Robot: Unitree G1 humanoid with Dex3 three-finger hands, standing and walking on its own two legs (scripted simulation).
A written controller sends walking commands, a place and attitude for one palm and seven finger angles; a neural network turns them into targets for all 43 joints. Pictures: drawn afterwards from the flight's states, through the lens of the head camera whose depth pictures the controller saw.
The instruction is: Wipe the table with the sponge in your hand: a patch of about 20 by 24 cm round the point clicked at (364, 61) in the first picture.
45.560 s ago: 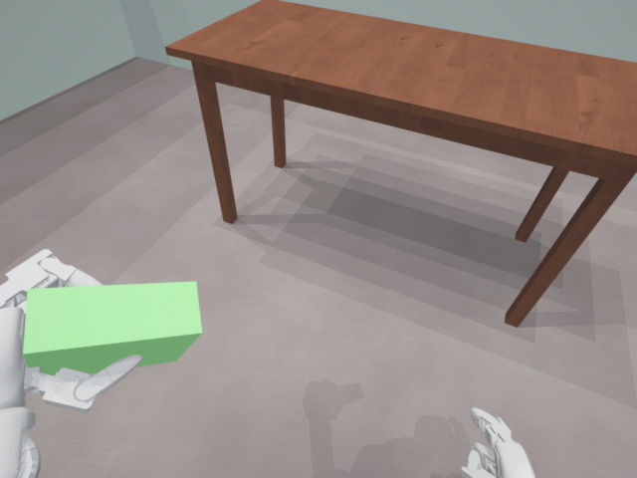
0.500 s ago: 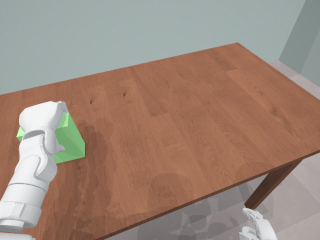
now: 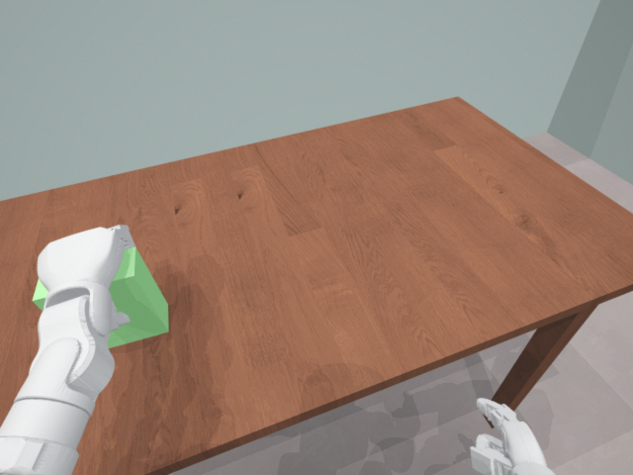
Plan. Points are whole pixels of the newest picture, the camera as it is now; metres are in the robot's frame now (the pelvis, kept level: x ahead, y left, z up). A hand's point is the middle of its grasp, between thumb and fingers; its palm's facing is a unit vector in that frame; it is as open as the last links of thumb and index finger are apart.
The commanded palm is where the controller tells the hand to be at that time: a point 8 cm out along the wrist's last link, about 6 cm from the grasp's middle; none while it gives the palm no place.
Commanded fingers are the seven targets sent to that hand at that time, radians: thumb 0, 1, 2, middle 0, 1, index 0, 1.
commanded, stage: wipe back along the first lane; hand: left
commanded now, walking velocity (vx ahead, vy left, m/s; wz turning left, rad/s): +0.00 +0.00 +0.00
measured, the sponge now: (116, 312) +0.30 +0.32 +0.05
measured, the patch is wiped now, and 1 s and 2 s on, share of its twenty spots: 0.95 0.95 0.95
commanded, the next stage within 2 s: lift the sponge slowly off the table in 0.94 s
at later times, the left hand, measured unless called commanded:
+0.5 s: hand (106, 310) +0.26 +0.29 +0.10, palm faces +0.09 -0.07 -0.99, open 9.5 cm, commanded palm +0.21 +0.28 +0.13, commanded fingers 0.00 0.10 1.30 -1.20 -1.60 -1.20 -1.60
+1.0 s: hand (101, 340) +0.22 +0.28 +0.11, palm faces +0.15 -0.13 -0.98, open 9.5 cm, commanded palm +0.16 +0.26 +0.14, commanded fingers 0.00 0.10 1.30 -1.20 -1.60 -1.20 -1.60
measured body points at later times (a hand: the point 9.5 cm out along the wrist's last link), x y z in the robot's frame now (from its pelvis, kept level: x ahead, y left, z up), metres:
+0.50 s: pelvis +0.00 +0.00 +0.00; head -0.02 -0.03 +0.45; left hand +0.25 +0.29 +0.16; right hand +0.23 -0.22 -0.09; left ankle -0.02 +0.09 -0.74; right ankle -0.01 -0.11 -0.74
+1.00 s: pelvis +0.00 +0.01 +0.00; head -0.03 -0.03 +0.44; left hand +0.21 +0.28 +0.16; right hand +0.22 -0.22 -0.09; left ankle -0.02 +0.09 -0.74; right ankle -0.01 -0.11 -0.74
